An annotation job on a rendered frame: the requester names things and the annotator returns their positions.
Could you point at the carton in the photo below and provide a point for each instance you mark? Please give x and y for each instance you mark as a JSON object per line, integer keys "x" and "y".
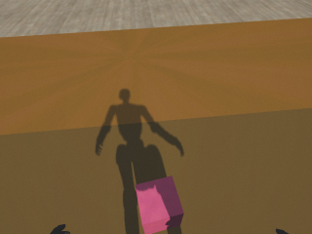
{"x": 159, "y": 205}

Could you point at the robot left hand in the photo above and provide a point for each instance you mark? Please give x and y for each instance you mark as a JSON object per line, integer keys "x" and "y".
{"x": 57, "y": 230}

